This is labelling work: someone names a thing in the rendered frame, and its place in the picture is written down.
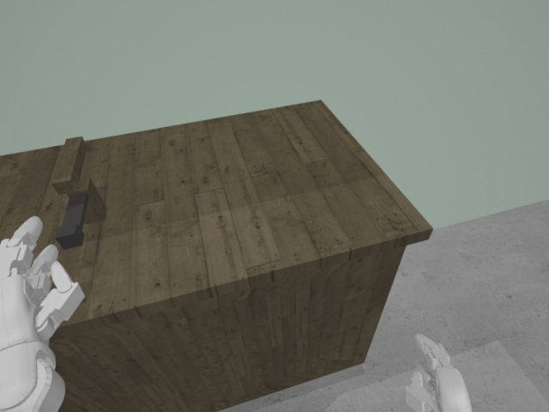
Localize robot left hand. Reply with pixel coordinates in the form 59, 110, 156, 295
0, 216, 85, 351

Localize left robot forearm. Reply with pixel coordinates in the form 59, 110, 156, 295
0, 341, 65, 412

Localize robot right hand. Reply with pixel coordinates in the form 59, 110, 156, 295
405, 333, 473, 412

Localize counter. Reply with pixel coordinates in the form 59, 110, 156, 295
0, 100, 433, 412

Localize tap lever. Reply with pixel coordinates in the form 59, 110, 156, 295
55, 192, 89, 250

